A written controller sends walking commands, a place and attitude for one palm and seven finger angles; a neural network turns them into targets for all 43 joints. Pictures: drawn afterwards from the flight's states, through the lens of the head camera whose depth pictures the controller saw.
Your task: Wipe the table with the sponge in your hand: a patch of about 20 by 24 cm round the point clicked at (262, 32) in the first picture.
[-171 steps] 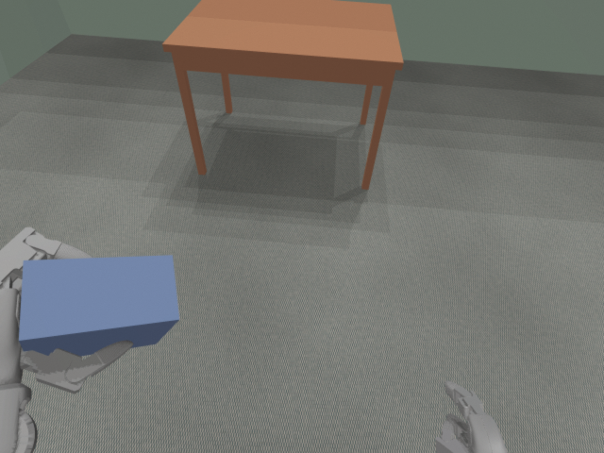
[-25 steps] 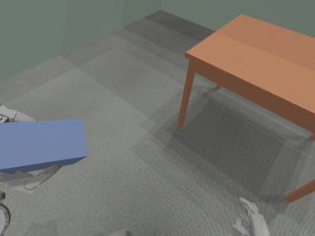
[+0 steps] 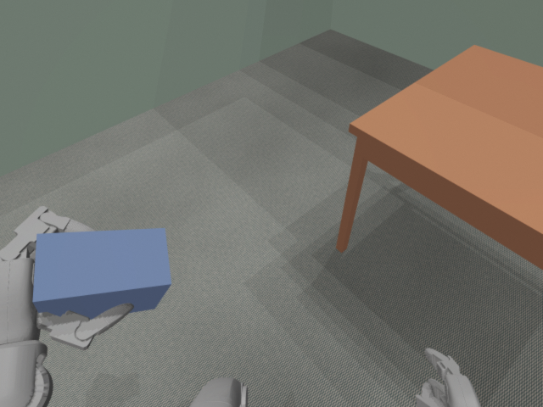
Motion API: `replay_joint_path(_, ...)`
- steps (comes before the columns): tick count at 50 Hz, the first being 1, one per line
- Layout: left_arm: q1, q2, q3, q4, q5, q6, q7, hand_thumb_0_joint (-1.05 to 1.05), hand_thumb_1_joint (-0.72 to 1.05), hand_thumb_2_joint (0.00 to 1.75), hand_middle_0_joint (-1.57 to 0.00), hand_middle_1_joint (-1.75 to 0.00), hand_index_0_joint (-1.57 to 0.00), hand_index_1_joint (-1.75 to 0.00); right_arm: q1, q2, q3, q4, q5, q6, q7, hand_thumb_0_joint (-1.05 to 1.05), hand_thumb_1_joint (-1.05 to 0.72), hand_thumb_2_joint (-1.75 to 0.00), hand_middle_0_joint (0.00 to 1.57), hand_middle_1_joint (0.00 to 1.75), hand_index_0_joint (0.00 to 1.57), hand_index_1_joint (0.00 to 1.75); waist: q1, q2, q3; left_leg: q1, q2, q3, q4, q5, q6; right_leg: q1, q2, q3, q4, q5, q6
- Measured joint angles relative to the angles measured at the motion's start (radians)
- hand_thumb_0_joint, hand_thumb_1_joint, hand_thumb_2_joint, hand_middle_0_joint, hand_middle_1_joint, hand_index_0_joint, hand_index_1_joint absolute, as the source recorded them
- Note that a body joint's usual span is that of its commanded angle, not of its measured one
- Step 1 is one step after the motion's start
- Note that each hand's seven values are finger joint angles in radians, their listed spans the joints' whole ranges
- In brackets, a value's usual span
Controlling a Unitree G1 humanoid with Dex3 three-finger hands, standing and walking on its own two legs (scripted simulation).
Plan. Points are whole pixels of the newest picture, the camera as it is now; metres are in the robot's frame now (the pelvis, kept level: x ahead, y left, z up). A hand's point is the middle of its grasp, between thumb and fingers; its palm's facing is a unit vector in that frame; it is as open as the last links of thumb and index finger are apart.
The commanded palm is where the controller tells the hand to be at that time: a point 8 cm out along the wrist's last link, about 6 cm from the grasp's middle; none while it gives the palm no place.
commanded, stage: walk to a spot facing it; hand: left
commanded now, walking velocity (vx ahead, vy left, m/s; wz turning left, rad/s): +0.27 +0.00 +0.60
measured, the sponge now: (124, 275) +0.24 +0.19 +0.14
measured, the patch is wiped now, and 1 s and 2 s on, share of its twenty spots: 0.00 0.00 0.00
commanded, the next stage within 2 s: turn to face it in 0.32 s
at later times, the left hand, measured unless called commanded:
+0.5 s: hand (17, 218) +0.27 +0.29 +0.20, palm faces +0.52 -0.73 -0.45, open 10.8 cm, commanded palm +0.21 +0.33 +0.18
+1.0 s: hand (145, 160) +0.37 +0.18 +0.19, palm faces +0.28 -0.81 -0.51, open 10.9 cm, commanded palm +0.31 +0.24 +0.18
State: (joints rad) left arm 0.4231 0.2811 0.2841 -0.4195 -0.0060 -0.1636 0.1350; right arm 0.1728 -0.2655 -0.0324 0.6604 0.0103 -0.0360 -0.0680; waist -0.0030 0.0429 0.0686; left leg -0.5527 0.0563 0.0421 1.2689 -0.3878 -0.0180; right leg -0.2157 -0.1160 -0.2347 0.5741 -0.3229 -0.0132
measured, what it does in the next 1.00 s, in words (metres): walks ahead: left foot, then right foot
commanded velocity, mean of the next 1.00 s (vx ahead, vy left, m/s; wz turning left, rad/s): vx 0.09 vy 0.00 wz -0.15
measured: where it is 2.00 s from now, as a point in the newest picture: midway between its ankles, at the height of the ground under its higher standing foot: outside the picture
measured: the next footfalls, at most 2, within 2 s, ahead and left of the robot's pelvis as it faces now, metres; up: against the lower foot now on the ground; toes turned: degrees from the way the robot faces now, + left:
left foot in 0.24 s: +0.19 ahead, +0.13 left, +0.00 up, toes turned +16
right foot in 0.72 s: +0.23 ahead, -0.09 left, +0.00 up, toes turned +3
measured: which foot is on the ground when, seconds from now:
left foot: up 0.00-0.22, down 0.24-0.72, up 0.74-1.00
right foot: down 0.00-0.24, up 0.26-0.70, down 0.72-1.00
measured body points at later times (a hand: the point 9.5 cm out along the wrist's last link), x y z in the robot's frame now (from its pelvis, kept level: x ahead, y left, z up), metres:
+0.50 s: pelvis +0.11 +0.02 +0.00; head +0.15 +0.06 +0.45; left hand +0.24 +0.33 +0.22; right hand +0.32 -0.13 -0.09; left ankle +0.15 +0.12 -0.73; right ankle +0.17 -0.13 -0.65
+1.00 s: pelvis +0.15 -0.03 +0.00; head +0.19 -0.04 +0.45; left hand +0.35 +0.22 +0.22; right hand +0.32 -0.30 -0.07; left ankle +0.12 +0.12 -0.69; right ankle +0.19 -0.10 -0.73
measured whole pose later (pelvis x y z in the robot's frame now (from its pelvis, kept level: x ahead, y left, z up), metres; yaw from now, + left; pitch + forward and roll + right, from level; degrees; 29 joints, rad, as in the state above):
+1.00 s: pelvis +0.15 -0.03 +0.00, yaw +0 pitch +2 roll +2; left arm 0.53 0.45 0.41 -0.62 -0.05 -0.24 0.13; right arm 0.15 -0.26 -0.04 0.54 0.00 -0.03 -0.04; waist -0.04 -0.03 0.05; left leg -0.39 0.04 0.03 0.83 -0.44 -0.08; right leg -0.36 0.07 0.03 0.50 -0.18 -0.09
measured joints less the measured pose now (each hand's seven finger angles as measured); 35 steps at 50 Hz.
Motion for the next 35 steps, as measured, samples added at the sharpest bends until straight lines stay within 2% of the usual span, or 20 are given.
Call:
replay_joint_path(2, 0.038, 0.038, 0.009, -0.063, 0.002, -0.015, -0.003, 0.00, -0.54, 1.01, -0.64, -1.38, -0.64, -1.38, 0.001, -0.005, -0.013, -0.028, -0.003, 0.003, -0.001, 0.01, -0.91, -0.90, 0.20, 0.30, 0.20, 0.30, -0.020, -0.027, 0.021, -0.023, 0.017, 0.021, -0.071, 0.028, -0.005, 0.032, -0.005, -0.016, -0.041, 0.005, 0.000)
replay_joint_path(5, 0.081, 0.107, 0.059, -0.156, -0.005, -0.044, 0.004, 0.00, -0.54, 1.01, -0.64, -1.38, -0.64, -1.38, 0.016, -0.007, -0.033, -0.073, -0.006, 0.006, -0.002, 0.01, -0.91, -0.90, 0.20, 0.30, 0.20, 0.30, -0.030, -0.060, 0.043, -0.012, 0.040, 0.068, -0.278, 0.054, -0.007, 0.062, -0.014, -0.036, -0.077, 0.002, 0.008)
replay_joint_path(8, 0.113, 0.154, 0.122, -0.224, -0.018, -0.063, 0.023, 0.00, -0.54, 1.01, -0.64, -1.38, -0.64, -1.38, 0.039, -0.004, -0.047, -0.107, -0.005, 0.011, 0.000, 0.01, -0.91, -0.90, 0.20, 0.29, 0.19, 0.30, -0.025, -0.077, 0.047, 0.026, 0.042, 0.119, -0.464, 0.061, -0.004, 0.076, -0.027, -0.053, -0.070, -0.028, 0.024)
replay_joint_path(10, 0.126, 0.164, 0.154, -0.247, -0.025, -0.069, 0.037, 0.00, -0.54, 1.01, -0.64, -1.38, -0.64, -1.38, 0.052, 0.001, -0.049, -0.118, -0.005, 0.014, 0.002, 0.01, -0.91, -0.90, 0.20, 0.29, 0.19, 0.30, -0.017, -0.088, 0.040, 0.068, 0.024, 0.154, -0.565, 0.079, 0.000, 0.075, -0.046, -0.056, -0.032, -0.065, 0.041)
replay_joint_path(12, 0.135, 0.159, 0.172, -0.256, -0.030, -0.068, 0.050, 0.00, -0.54, 1.01, -0.64, -1.38, -0.64, -1.38, 0.060, 0.002, -0.046, -0.132, -0.005, 0.015, 0.001, 0.01, -0.91, -0.90, 0.20, 0.29, 0.19, 0.30, -0.011, -0.089, 0.026, 0.147, -0.008, 0.181, -0.689, 0.147, 0.014, 0.038, -0.080, -0.051, 0.104, -0.123, 0.055)
replay_joint_path(13, 0.125, 0.156, 0.176, -0.248, -0.033, -0.070, 0.053, 0.00, -0.54, 1.01, -0.64, -1.38, -0.64, -1.38, 0.051, 0.009, -0.049, -0.132, -0.006, 0.012, -0.001, 0.01, -0.91, -0.90, 0.20, 0.29, 0.19, 0.30, -0.017, -0.084, 0.026, 0.151, -0.014, 0.178, -0.689, 0.223, 0.045, -0.005, -0.091, -0.025, 0.235, -0.141, 0.060)
replay_joint_path(14, 0.096, 0.155, 0.172, -0.224, -0.032, -0.070, 0.053, 0.00, -0.54, 1.01, -0.64, -1.38, -0.64, -1.38, 0.035, 0.028, -0.051, -0.123, -0.006, 0.009, -0.003, 0.01, -0.91, -0.90, 0.20, 0.29, 0.19, 0.30, -0.025, -0.084, 0.036, 0.138, -0.019, 0.168, -0.635, 0.210, 0.074, -0.055, -0.078, 0.033, 0.386, -0.195, 0.064)
replay_joint_path(16, 0.028, 0.155, 0.154, -0.162, -0.019, -0.061, 0.038, 0.00, -0.54, 1.01, -0.63, -1.38, -0.64, -1.38, 0.004, 0.069, -0.033, -0.097, -0.001, 0.000, 0.007, 0.01, -0.91, -0.90, 0.20, 0.29, 0.19, 0.30, -0.037, -0.078, 0.056, 0.138, -0.025, 0.131, -0.586, 0.151, 0.100, -0.155, -0.020, 0.123, 0.631, -0.261, 0.065)
replay_joint_path(17, 0.003, 0.156, 0.146, -0.140, -0.015, -0.050, 0.028, 0.00, -0.54, 1.01, -0.63, -1.38, -0.64, -1.38, -0.008, 0.089, -0.017, -0.086, 0.002, -0.001, 0.015, 0.01, -0.91, -0.90, 0.20, 0.29, 0.19, 0.30, -0.041, -0.077, 0.057, 0.143, -0.027, 0.113, -0.590, 0.140, 0.101, -0.203, 0.000, 0.144, 0.703, -0.258, 0.068)
replay_joint_path(19, -0.016, 0.156, 0.137, -0.137, -0.013, -0.029, 0.014, 0.00, -0.54, 1.01, -0.63, -1.38, -0.64, -1.38, -0.019, 0.125, 0.012, -0.077, 0.008, -0.007, 0.032, 0.01, -0.91, -0.90, 0.20, 0.29, 0.19, 0.30, -0.044, -0.075, 0.054, 0.154, -0.029, 0.079, -0.618, 0.148, 0.091, -0.287, 0.017, 0.164, 0.752, -0.214, 0.075)
replay_joint_path(22, 0.030, 0.153, 0.137, -0.214, -0.024, -0.027, 0.004, 0.00, -0.54, 1.01, -0.63, -1.38, -0.64, -1.38, -0.017, 0.161, 0.045, -0.075, 0.010, -0.032, 0.049, 0.01, -0.91, -0.90, 0.20, 0.30, 0.20, 0.30, -0.034, -0.069, 0.044, 0.171, -0.029, 0.039, -0.673, 0.175, 0.080, -0.364, 0.013, 0.171, 0.674, -0.115, 0.082)
replay_joint_path(25, 0.098, 0.147, 0.138, -0.290, -0.035, -0.054, 0.001, 0.00, -0.54, 1.01, -0.63, -1.38, -0.64, -1.38, -0.001, 0.173, 0.061, -0.068, 0.007, -0.056, 0.056, 0.01, -0.91, -0.90, 0.20, 0.30, 0.20, 0.30, 0.000, -0.051, 0.023, 0.199, -0.024, 0.009, -0.729, 0.193, 0.070, -0.365, 0.012, 0.166, 0.526, -0.042, 0.081)
replay_joint_path(30, 0.111, 0.119, 0.133, -0.217, -0.034, -0.086, 0.002, 0.00, -0.55, 1.01, -0.63, -1.38, -0.64, -1.38, 0.015, 0.155, 0.071, -0.043, 0.001, -0.069, 0.034, 0.01, -0.90, -0.90, 0.21, 0.30, 0.20, 0.30, 0.075, -0.013, -0.038, 0.256, -0.007, 0.005, -0.786, 0.195, 0.046, -0.263, 0.048, 0.148, 0.296, -0.043, 0.074)
replay_joint_path(33, 0.037, 0.081, 0.117, -0.073, -0.028, -0.056, 0.012, 0.00, -0.55, 1.01, -0.63, -1.38, -0.64, -1.38, 0.005, 0.134, 0.074, -0.039, 0.000, -0.068, 0.016, 0.01, -0.90, -0.90, 0.21, 0.30, 0.20, 0.30, 0.104, 0.003, -0.062, 0.279, 0.004, 0.025, -0.774, 0.174, 0.026, -0.170, 0.079, 0.135, 0.156, -0.054, 0.070)
replay_joint_path(35, -0.023, 0.060, 0.103, 0.014, -0.021, -0.020, 0.019, 0.00, -0.55, 1.01, -0.63, -1.38, -0.64, -1.38, -0.007, 0.119, 0.075, -0.049, 0.002, -0.070, 0.011, 0.01, -0.90, -0.90, 0.21, 0.30, 0.20, 0.30, 0.113, 0.004, -0.065, 0.276, 0.013, 0.043, -0.720, 0.138, 0.009, -0.096, 0.096, 0.124, 0.037, -0.006, 0.068)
